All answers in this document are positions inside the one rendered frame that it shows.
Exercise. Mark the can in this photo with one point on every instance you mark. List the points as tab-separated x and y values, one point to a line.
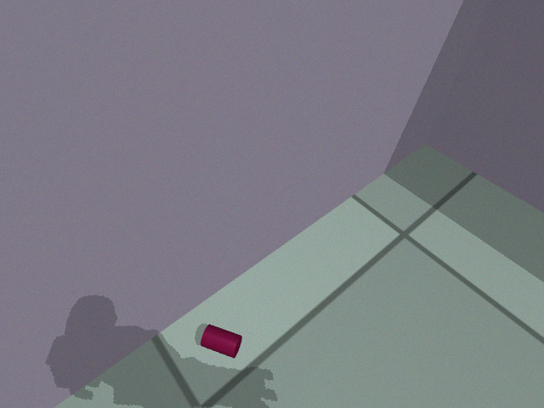
220	340

